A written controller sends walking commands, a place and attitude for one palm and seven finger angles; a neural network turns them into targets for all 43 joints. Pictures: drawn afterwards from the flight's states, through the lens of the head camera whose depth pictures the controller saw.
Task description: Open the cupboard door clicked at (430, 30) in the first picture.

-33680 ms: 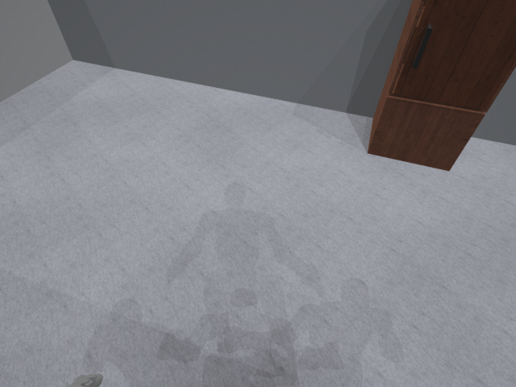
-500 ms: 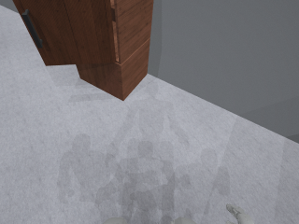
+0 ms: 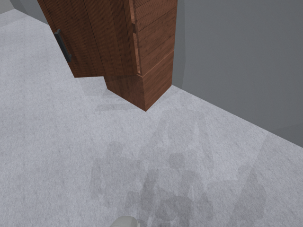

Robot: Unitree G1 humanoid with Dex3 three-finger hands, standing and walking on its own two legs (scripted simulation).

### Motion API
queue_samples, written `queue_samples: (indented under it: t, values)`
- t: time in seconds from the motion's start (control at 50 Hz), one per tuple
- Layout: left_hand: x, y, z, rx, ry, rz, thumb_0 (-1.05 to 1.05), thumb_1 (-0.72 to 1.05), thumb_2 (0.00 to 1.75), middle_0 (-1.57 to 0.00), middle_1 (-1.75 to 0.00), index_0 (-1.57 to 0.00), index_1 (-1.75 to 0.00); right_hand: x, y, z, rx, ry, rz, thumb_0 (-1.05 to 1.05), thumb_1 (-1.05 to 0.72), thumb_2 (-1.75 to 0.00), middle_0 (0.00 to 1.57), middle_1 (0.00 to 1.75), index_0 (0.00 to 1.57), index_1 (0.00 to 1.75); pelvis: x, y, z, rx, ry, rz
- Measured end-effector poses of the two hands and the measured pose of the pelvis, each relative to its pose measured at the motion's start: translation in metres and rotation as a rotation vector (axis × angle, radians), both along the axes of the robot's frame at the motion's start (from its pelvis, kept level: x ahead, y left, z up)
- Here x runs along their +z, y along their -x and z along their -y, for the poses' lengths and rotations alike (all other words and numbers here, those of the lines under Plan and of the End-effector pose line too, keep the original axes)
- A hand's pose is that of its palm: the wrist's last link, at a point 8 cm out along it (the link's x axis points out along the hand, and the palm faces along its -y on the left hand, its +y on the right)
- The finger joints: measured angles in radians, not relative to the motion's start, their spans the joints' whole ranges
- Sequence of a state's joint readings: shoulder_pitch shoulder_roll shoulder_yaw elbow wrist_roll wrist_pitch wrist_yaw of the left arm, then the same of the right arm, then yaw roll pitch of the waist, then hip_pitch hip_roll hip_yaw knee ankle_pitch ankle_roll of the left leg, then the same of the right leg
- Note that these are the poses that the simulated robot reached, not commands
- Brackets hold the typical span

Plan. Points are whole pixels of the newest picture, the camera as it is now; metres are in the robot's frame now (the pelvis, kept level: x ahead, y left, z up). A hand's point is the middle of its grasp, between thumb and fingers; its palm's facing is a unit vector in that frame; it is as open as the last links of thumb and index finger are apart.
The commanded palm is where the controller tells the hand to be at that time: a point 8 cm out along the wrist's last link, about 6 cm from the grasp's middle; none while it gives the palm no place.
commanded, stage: take the last steps up to it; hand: left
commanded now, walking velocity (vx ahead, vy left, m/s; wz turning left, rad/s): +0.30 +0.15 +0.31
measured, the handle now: (64, 46) +0.99 +0.54 -0.09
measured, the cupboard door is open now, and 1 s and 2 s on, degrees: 40 40 40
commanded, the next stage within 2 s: come to a stop and stand still in 1.34 s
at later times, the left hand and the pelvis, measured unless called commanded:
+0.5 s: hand out of the picture +0.04 +0.28 -0.18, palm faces +0.20 -0.96 -0.19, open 7.4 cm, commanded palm none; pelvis +0.08 +0.08 +0.00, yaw +8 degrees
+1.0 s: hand (74, 179) +0.28 +0.29 -0.15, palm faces +0.22 -0.95 -0.23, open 7.1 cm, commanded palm none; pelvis +0.24 +0.09 +0.01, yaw +9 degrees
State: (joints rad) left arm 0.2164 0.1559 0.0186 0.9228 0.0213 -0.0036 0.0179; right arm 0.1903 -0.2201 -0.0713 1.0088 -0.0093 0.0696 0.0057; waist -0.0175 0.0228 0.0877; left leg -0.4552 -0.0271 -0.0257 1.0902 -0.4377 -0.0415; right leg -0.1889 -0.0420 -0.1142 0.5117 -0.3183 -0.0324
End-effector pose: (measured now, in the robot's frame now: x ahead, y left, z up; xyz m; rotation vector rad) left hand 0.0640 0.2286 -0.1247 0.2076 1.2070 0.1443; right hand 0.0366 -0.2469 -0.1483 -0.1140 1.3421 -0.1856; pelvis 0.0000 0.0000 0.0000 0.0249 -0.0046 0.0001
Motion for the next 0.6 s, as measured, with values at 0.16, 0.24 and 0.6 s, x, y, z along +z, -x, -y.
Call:
queue_samples:
  t: [0.16,0.24,0.6]
  values:
    - [-0.006,0.053,-0.014,0.146,0.022,-0.076,0.01,0.92,0.90,-0.20,-0.30,-0.20,-0.30,0.012,-0.037,-0.013,0.121,0.008,-0.008,0.01,-0.91,-0.90,0.20,0.30,0.19,0.30,0.005,-0.013,-0.007,0.074,-0.003,0.000]
    - [-0.013,0.090,-0.028,0.223,0.044,-0.165,0.01,0.92,0.90,-0.20,-0.30,-0.20,-0.30,0.019,-0.083,-0.035,0.201,0.016,0.052,0.01,-0.91,-0.90,0.20,0.30,0.19,0.30,0.003,-0.024,-0.023,0.103,-0.002,-0.002]
    - [-0.009,-0.047,-0.105,0.191,0.051,-0.041,0.01,0.92,0.90,-0.19,-0.30,-0.19,-0.30,0.014,-0.102,-0.115,0.189,0.008,0.001,0.01,-0.92,-0.90,0.20,0.30,0.20,0.30,0.005,-0.104,-0.094,0.133,0.004,0.001]
